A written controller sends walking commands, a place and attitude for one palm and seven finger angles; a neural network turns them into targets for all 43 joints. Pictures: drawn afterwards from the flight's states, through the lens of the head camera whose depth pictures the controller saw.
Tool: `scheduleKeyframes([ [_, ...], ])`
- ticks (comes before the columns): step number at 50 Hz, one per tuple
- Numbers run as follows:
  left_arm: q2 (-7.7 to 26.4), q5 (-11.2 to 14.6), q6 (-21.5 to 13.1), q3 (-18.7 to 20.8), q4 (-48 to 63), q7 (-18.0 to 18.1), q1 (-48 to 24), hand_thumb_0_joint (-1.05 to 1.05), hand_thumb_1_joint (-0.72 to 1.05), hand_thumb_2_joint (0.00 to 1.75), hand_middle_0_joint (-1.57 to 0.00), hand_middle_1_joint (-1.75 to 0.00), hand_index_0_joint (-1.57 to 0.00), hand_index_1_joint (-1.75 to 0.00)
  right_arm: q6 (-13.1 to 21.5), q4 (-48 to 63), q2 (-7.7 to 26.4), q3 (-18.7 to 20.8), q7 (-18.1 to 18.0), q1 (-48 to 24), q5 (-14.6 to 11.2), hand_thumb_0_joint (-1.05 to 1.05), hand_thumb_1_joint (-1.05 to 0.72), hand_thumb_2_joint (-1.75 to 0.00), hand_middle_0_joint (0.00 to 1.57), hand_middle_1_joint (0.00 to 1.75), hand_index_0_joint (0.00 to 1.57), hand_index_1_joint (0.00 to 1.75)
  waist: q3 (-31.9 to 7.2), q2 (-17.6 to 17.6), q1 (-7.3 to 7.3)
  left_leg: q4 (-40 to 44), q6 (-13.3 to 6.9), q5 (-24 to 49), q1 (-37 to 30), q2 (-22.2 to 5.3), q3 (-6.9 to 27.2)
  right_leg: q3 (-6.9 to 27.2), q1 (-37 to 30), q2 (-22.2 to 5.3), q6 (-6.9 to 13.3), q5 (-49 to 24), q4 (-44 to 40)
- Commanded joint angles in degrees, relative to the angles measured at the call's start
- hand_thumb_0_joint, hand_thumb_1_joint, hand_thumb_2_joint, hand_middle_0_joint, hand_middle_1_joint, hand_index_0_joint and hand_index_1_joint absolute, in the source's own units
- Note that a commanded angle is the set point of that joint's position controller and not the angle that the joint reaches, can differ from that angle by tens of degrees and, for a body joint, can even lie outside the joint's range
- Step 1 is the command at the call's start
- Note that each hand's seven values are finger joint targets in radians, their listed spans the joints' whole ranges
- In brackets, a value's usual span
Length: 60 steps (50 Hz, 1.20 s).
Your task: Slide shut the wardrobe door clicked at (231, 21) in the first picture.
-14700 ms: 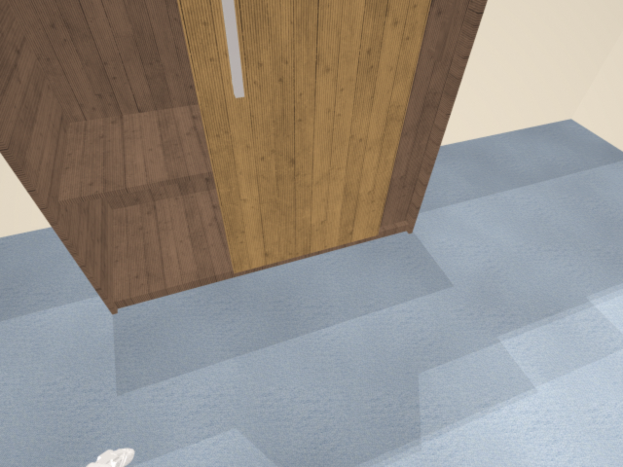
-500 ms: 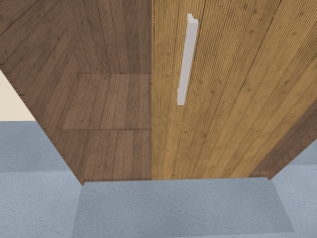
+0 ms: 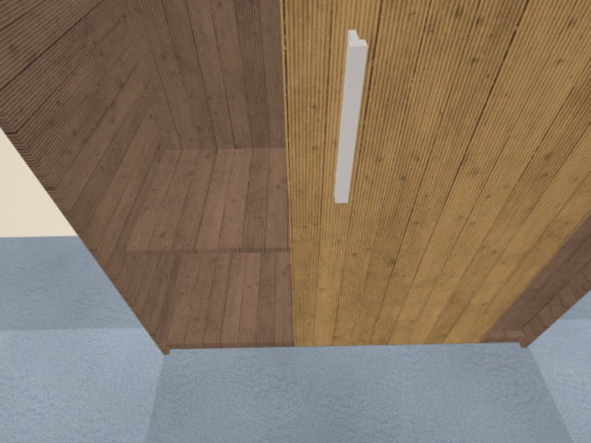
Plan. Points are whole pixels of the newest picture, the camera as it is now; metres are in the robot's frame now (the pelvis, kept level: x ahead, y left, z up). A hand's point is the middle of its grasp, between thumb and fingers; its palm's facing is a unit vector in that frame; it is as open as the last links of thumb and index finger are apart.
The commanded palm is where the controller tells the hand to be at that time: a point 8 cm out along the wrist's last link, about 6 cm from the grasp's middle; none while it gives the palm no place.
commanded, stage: shuffle to correct the standing spot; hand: right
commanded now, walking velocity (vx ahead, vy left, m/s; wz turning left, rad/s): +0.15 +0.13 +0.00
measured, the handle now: (346, 126) +0.53 -0.06 +0.17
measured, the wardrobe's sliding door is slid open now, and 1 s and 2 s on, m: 0.44 0.44 0.44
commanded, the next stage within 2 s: come to a stop and stand still in 0.12 s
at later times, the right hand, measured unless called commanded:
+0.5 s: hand (377, 437) +0.18 -0.11 -0.17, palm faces -0.04 +0.98 -0.21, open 7.4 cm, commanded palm none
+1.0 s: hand out of the picture +0.02 -0.12 -0.16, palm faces +0.02 +0.97 -0.24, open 7.3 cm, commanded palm none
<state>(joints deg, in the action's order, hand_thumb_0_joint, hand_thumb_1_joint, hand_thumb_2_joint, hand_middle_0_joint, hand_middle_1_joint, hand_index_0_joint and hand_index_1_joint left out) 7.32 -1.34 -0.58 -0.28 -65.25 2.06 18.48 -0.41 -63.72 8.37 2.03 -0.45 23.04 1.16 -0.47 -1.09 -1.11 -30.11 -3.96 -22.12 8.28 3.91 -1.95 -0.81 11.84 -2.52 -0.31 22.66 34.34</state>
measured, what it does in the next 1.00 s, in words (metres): steps on the spot: left foot, then right foot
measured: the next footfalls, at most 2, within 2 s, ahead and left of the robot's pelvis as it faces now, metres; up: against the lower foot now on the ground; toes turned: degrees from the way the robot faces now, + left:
left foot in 0.36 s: +0.18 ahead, +0.19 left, +0.00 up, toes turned +7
right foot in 0.60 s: +0.10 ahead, -0.04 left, +0.00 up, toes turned -4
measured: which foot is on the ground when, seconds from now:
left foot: down 0.00-0.06, up 0.08-0.34, down 0.36-0.64, up 0.66-0.88, down 0.90-1.00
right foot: down 0.00-0.36, up 0.38-0.58, down 0.60-1.00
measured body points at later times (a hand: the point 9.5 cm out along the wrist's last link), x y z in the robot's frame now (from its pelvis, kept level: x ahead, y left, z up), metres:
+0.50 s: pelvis +0.07 +0.06 -0.01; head +0.11 +0.07 +0.44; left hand +0.01 +0.29 -0.17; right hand +0.18 -0.16 -0.15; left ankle +0.14 +0.19 -0.73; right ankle +0.01 -0.07 -0.70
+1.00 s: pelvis +0.04 +0.05 +0.00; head +0.07 +0.07 +0.45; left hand +0.12 +0.28 -0.15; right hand +0.02 -0.17 -0.14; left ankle +0.01 +0.16 -0.73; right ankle +0.06 -0.03 -0.73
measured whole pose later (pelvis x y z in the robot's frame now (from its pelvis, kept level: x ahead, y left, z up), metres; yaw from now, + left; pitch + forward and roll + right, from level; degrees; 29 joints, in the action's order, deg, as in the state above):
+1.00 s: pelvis +0.04 +0.05 +0.00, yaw +1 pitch +0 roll +0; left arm 10.4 -0.5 0.5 1.3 -55.7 0.4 10.2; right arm 0.5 -61.0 7.8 -0.1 -3.0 20.2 1.4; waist 3.2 3.1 -1.1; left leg -29.6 -0.9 -18.3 11.7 0.5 -2.2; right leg -5.9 16.7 -0.3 2.3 15.1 31.2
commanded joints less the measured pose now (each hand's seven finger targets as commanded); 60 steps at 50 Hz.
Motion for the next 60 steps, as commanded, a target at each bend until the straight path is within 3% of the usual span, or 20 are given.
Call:
scheduleKeyframes([
  [1,7.2,-0.2,-2.4,1.8,-0.2,1.1,9.3,0.00,0.90,0.90,-0.20,-0.30,-0.20,-0.30,0.9,3.4,5.1,1.6,0.3,0.4,0.0,0.00,-0.90,-0.90,0.20,0.30,0.20,0.30,6.5,7.7,4.21,-5.1,-2.6,11.4,12.3,-5.1,6.1,5.4,-6.1,-7.0,4.7,-11.0,-11.8],
  [2,11.2,-0.9,-2.7,3.0,-2.3,1.7,15.6,0.00,0.90,0.90,-0.20,-0.30,-0.20,-0.30,1.3,4.7,3.6,1.2,0.5,-1.7,0.0,0.00,-0.90,-0.90,0.20,0.30,0.20,0.30,5.1,18.4,6.01,-18.6,0.1,2.3,22.7,-1.0,-0.8,18.7,-14.6,-16.7,10.1,-24.5,-14.7],
  [4,10.0,-1.1,-2.6,2.2,-3.4,2.4,18.9,0.00,0.90,0.90,-0.20,-0.30,-0.20,-0.30,1.4,7.1,5.1,1.9,0.3,-7.0,0.8,0.00,-0.90,-0.90,0.20,0.30,0.20,0.30,9.7,13.7,6.47,-34.3,0.4,-10.8,33.8,-4.5,3.6,21.7,-15.6,-22.9,15.4,-46.1,-15.1],
  [6,9.2,-1.0,-3.2,2.1,-1.7,2.6,13.9,0.00,0.90,0.90,-0.20,-0.30,-0.20,-0.30,1.2,7.6,3.5,2.1,1.2,-7.8,0.6,0.00,-0.90,-0.90,0.20,0.30,0.20,0.30,10.3,6.6,4.17,-34.5,0.7,-6.9,32.8,-7.2,4.5,17.1,-11.7,-21.5,14.0,-43.1,-15.8],
  [13,11.2,-0.9,-2.8,3.0,1.3,1.5,5.2,0.00,0.90,0.90,-0.20,-0.30,-0.20,-0.30,0.8,8.4,1.6,1.9,2.2,-8.1,-0.2,0.00,-0.90,-0.90,0.20,0.30,0.20,0.30,7.5,13.5,0.83,-12.6,1.9,4.5,15.0,-5.8,-3.6,1.3,-1.3,-11.6,6.9,-38.3,-13.8],
  [15,11.5,-0.2,-2.0,3.3,1.3,1.0,5.3,0.00,0.90,0.90,-0.20,-0.30,-0.20,-0.30,1.8,5.9,3.9,2.4,1.4,-0.9,-0.2,0.00,-0.90,-0.90,0.20,0.30,0.20,0.30,2.7,8.7,-2.34,-2.0,2.5,15.9,1.1,-3.8,-5.0,-0.2,1.7,-8.7,3.9,-37.5,-5.0],
  [16,10.3,0.3,-1.9,3.1,1.4,0.4,6.2,0.00,0.90,0.90,-0.20,-0.30,-0.20,-0.30,2.7,4.4,6.7,2.8,0.7,3.7,-0.2,0.00,-0.90,-0.90,0.20,0.30,0.20,0.30,-1.0,2.9,-4.06,2.8,3.1,23.6,-6.7,-5.9,-2.6,-1.4,3.5,-5.8,1.6,-29.2,1.0],
  [18,4.4,1.4,-1.2,2.3,1.8,0.4,13.3,0.00,0.90,0.90,-0.20,-0.30,-0.20,-0.30,3.4,4.3,14.7,3.5,-0.6,4.3,-0.6,0.00,-0.90,-0.90,0.20,0.30,0.20,0.30,-14.1,-16.1,-1.59,5.8,-5.1,54.5,-13.0,-28.1,18.4,-0.4,6.1,0.8,-0.4,13.9,21.1],
  [20,6.2,1.5,-0.3,3.3,2.0,0.6,9.4,0.00,0.90,0.90,-0.20,-0.30,-0.20,-0.30,2.9,7.1,15.3,3.3,-1.0,-7.6,0.0,0.00,-0.90,-0.90,0.20,0.30,0.20,0.30,-2.8,-5.6,0.95,7.7,-7.5,44.4,1.0,-25.8,12.4,1.6,6.1,-1.3,0.6,13.9,20.3],
  [21,4.0,1.4,0.3,2.7,2.2,0.6,9.4,0.00,0.90,0.90,-0.20,-0.30,-0.20,-0.30,2.4,8.3,13.9,3.2,-1.3,-10.5,0.4,0.00,-0.90,-0.90,0.20,0.30,0.20,0.30,-0.3,-12.7,1.56,6.8,-7.5,43.5,5.0,-25.2,13.2,0.9,7.3,-1.7,0.3,12.6,20.7],
  [29,3.3,0.7,1.7,2.7,3.6,-0.2,9.2,0.00,0.90,0.90,-0.20,-0.30,-0.20,-0.30,-0.6,9.5,11.0,3.2,-1.7,-13.5,0.1,0.00,-0.90,-0.90,0.20,0.30,0.20,0.30,-0.8,-7.3,2.58,7.2,-4.3,18.3,13.5,-21.3,9.1,-4.2,-2.6,0.9,-0.9,-5.0,-3.1],
  [33,9.0,-0.5,0.8,3.5,8.9,-0.1,0.3,0.00,0.90,0.90,-0.20,-0.30,-0.20,-0.30,-2.4,11.0,5.3,2.0,-1.5,-15.4,0.3,0.00,-0.90,-0.90,0.20,0.30,0.20,0.30,7.4,19.1,2.30,-18.9,3.1,-5.2,14.8,-5.9,-0.3,15.2,11.3,-14.0,8.8,-10.2,-24.9],
  [36,7.9,-0.4,0.3,2.9,11.3,0.3,-6.6,0.00,0.90,0.90,-0.20,-0.30,-0.20,-0.30,-2.2,8.4,4.4,2.3,-1.2,-7.9,0.6,0.00,-0.90,-0.90,0.20,0.30,0.20,0.30,4.3,9.2,-1.74,-28.0,3.0,-1.1,14.5,-5.9,2.2,7.1,8.7,-10.2,10.0,-17.9,-20.0],
  [42,9.1,-0.1,0.2,3.2,9.3,0.4,-1.5,0.00,0.90,0.90,-0.20,-0.30,-0.20,-0.30,0.1,7.4,2.7,0.4,-1.6,-6.4,0.0,0.00,-0.90,-0.90,0.20,0.30,0.20,0.30,-2.8,5.9,0.98,-1.6,5.0,-1.1,11.2,-6.6,-0.1,6.6,-10.4,-10.3,10.7,-39.2,-12.2],
  [44,8.6,0.7,0.1,3.0,8.5,0.0,-1.1,0.00,0.90,0.90,-0.20,-0.30,-0.20,-0.30,1.2,5.2,4.0,0.0,-2.0,-2.1,0.1,0.00,-0.90,-0.90,0.20,0.30,0.20,0.30,-5.3,2.2,0.02,11.6,5.0,14.0,2.7,-7.7,1.0,4.6,-8.6,-7.4,6.9,-34.0,-8.0],
  [46,9.8,1.5,-1.1,2.8,13.7,-0.8,-7.6,0.00,0.90,0.90,-0.20,-0.30,-0.20,-0.30,2.2,4.6,7.2,-0.4,-4.3,1.8,1.0,0.00,-0.90,-0.90,0.20,0.30,0.20,0.30,-1.0,-2.8,-0.46,7.7,2.7,43.8,3.6,-14.0,12.1,-0.5,-2.7,-3.5,1.1,-22.1,0.9],
  [47,7.3,1.2,-0.3,2.5,14.8,-1.6,-5.3,0.00,0.90,0.90,-0.20,-0.30,-0.20,-0.30,3.2,7.4,10.1,-1.1,-3.6,-2.6,0.3,0.00,-0.90,-0.90,0.20,0.30,0.20,0.30,-2.4,-5.5,2.36,9.0,0.3,27.0,4.8,-16.9,13.0,-0.3,1.2,-0.2,1.2,-4.9,-1.6],
  [49,7.7,0.7,0.2,2.4,12.9,-2.1,-4.1,0.00,0.90,0.90,-0.20,-0.30,-0.20,-0.30,3.7,7.9,8.2,-1.1,-3.2,-3.9,-0.1,0.00,-0.90,-0.90,0.20,0.30,0.20,0.30,-4.0,-8.5,3.18,7.1,-1.2,24.7,1.6,-14.1,11.2,-1.1,1.1,-0.6,1.7,-7.0,-4.2],
  [52,7.5,0.7,-0.1,1.9,12.2,-1.9,-3.7,0.00,0.90,0.90,-0.20,-0.30,-0.20,-0.30,3.3,8.3,8.1,-1.3,-2.8,-2.8,-0.3,0.00,-0.90,-0.90,0.20,0.30,0.20,0.30,-1.3,0.2,2.93,5.4,-0.1,17.6,5.9,-11.5,8.5,0.5,-1.4,-1.6,2.6,-12.4,-6.7],
  [60,8.1,0.6,-0.2,1.1,9.6,-1.7,-2.9,0.00,0.90,0.90,-0.20,-0.30,-0.20,-0.30,2.4,7.0,7.5,-2.2,-2.3,-1.1,-0.1,0.00,-0.90,-0.90,0.20,0.30,0.20,0.30,7.8,-1.1,1.45,10.3,0.9,-1.1,10.8,-9.2,7.8,2.7,3.0,-2.3,3.1,-5.1,-12.7],
])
